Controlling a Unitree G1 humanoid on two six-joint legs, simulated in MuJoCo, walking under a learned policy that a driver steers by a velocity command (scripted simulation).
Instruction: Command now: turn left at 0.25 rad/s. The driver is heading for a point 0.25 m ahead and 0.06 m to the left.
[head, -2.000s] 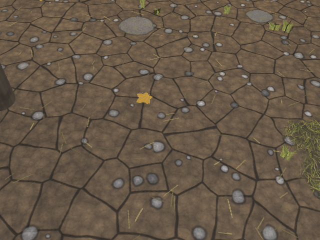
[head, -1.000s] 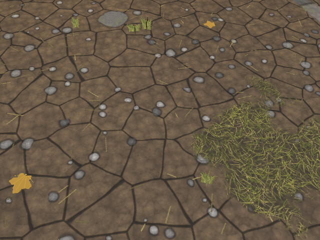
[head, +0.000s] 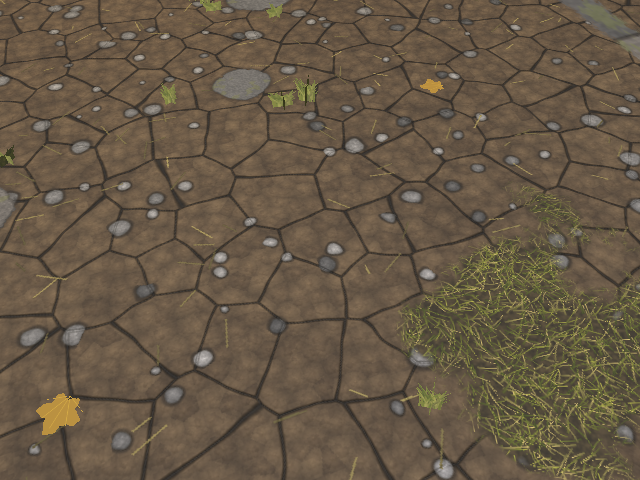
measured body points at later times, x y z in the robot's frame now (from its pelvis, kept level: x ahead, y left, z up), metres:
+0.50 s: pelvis +0.00 +0.03 +0.00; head +0.04 +0.05 +0.45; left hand +0.05 +0.30 -0.14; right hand +0.13 -0.23 -0.13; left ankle +0.03 +0.10 -0.74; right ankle +0.04 -0.12 -0.69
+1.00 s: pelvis +0.04 -0.01 +0.01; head +0.06 -0.03 +0.45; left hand +0.00 +0.24 -0.13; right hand +0.19 -0.23 -0.15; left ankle -0.03 +0.10 -0.73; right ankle +0.05 -0.10 -0.74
